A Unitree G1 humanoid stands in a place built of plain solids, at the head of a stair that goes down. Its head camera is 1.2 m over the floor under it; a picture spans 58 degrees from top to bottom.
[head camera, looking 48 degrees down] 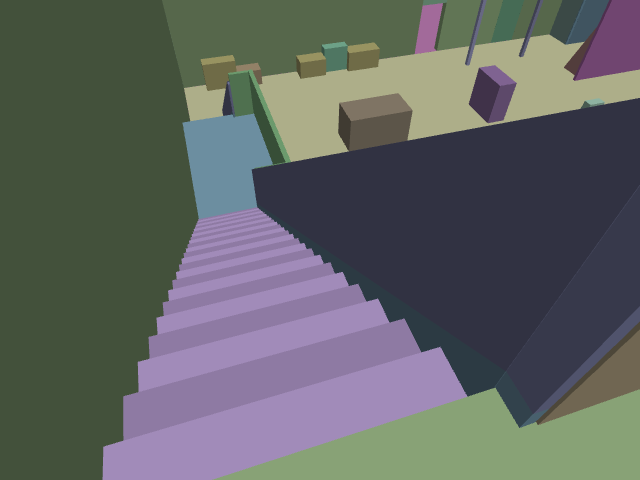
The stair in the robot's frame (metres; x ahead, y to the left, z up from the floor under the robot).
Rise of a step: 0.19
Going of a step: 0.24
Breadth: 1.14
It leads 17 degrees to the left of straight ahead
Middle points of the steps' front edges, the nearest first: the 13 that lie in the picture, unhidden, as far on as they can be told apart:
0.35 0.04 0.00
0.58 0.12 -0.19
0.81 0.19 -0.38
1.04 0.26 -0.57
1.28 0.33 -0.76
1.51 0.40 -0.95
1.74 0.47 -1.15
1.97 0.54 -1.34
2.20 0.61 -1.53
2.43 0.69 -1.72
2.66 0.76 -1.91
2.90 0.83 -2.10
3.13 0.90 -2.29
